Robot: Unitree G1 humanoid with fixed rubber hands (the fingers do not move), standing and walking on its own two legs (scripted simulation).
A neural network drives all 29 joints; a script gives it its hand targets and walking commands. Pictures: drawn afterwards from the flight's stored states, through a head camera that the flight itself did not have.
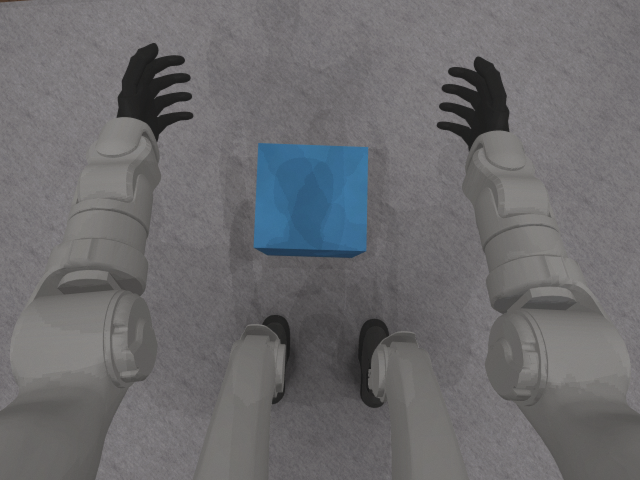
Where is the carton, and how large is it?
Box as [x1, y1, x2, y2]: [254, 143, 367, 257]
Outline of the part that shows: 258,143 254,247 266,254 272,255 352,257 365,251 367,147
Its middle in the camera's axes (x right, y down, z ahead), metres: -0.02 -0.07 +0.86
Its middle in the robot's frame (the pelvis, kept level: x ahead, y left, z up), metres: +0.49 +0.04 -0.51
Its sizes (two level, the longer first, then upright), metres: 0.210 0.200 0.250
